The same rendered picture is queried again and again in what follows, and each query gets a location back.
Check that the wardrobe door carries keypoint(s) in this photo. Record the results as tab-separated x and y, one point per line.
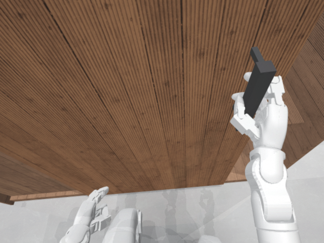
135	95
17	178

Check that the robot right forearm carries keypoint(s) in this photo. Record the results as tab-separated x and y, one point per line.
272	206

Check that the robot left forearm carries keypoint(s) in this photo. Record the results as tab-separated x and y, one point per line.
78	233

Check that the handle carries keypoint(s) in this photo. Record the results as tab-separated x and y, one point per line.
260	80

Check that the robot left thigh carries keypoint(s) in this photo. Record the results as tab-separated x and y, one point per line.
123	229

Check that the left robot hand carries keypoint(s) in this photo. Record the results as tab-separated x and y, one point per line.
95	218

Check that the right robot hand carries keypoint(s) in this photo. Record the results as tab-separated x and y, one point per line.
271	116

